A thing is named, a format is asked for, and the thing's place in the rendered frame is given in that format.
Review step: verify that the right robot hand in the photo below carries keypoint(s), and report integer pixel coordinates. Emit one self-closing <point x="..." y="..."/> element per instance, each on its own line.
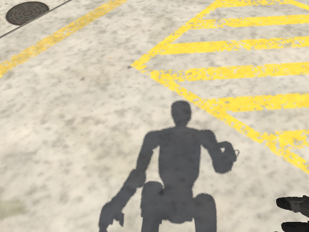
<point x="297" y="205"/>

